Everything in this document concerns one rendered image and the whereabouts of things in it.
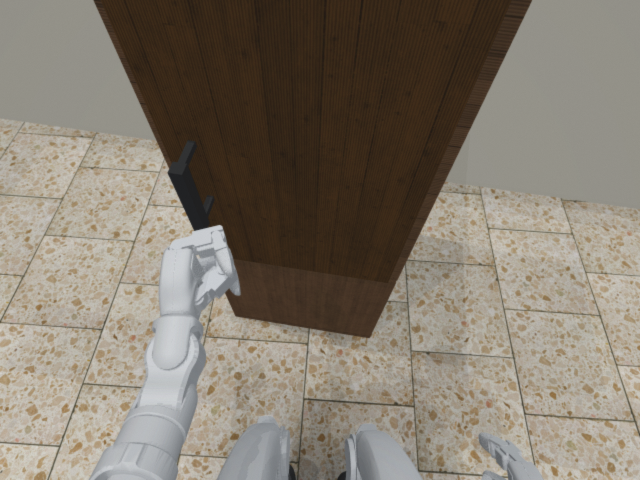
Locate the handle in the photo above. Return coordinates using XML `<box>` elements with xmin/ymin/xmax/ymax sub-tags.
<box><xmin>168</xmin><ymin>140</ymin><xmax>215</xmax><ymax>231</ymax></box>

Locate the left robot forearm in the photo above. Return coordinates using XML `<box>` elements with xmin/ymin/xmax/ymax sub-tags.
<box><xmin>89</xmin><ymin>314</ymin><xmax>206</xmax><ymax>480</ymax></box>

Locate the cupboard door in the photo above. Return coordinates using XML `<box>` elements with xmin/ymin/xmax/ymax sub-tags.
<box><xmin>101</xmin><ymin>0</ymin><xmax>512</xmax><ymax>283</ymax></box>

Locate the left robot hand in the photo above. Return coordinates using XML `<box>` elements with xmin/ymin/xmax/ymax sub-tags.
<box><xmin>159</xmin><ymin>225</ymin><xmax>241</xmax><ymax>320</ymax></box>

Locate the left robot thigh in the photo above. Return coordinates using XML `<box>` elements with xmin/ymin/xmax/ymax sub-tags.
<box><xmin>216</xmin><ymin>423</ymin><xmax>290</xmax><ymax>480</ymax></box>

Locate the right robot thigh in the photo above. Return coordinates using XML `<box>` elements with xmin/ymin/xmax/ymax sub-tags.
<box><xmin>344</xmin><ymin>430</ymin><xmax>423</xmax><ymax>480</ymax></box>

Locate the right robot hand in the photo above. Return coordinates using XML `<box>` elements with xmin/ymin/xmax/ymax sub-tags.
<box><xmin>479</xmin><ymin>432</ymin><xmax>544</xmax><ymax>480</ymax></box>

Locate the robot thigh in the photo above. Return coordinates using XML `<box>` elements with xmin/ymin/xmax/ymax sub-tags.
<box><xmin>216</xmin><ymin>423</ymin><xmax>290</xmax><ymax>480</ymax></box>
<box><xmin>344</xmin><ymin>430</ymin><xmax>423</xmax><ymax>480</ymax></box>

